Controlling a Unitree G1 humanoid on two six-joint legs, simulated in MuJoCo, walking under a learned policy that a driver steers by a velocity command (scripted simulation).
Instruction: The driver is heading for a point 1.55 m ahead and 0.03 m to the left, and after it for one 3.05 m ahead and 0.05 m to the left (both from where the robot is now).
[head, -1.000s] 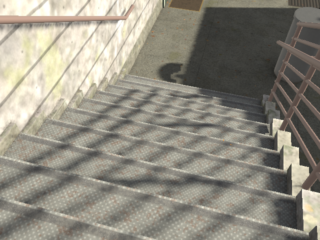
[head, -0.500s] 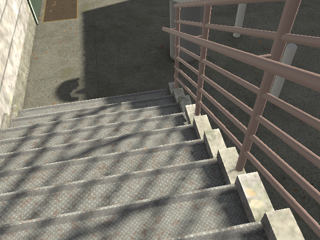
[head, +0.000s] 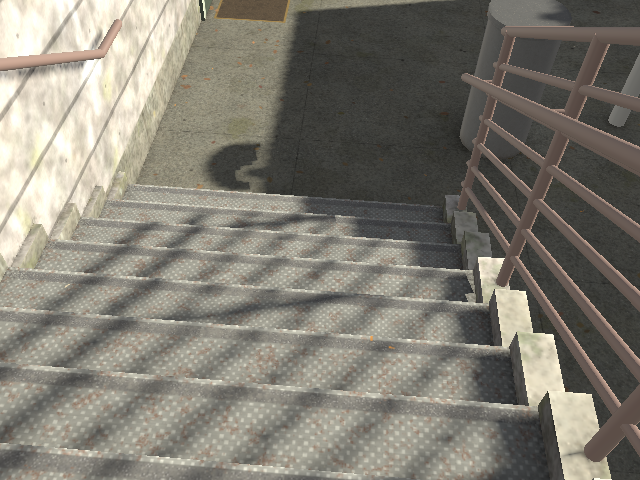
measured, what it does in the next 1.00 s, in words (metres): goes down: left foot 0.17 m lower, then right foot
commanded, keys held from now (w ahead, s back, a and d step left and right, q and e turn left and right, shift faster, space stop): q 0.24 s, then no key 0.14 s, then e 0.52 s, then w+e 0.10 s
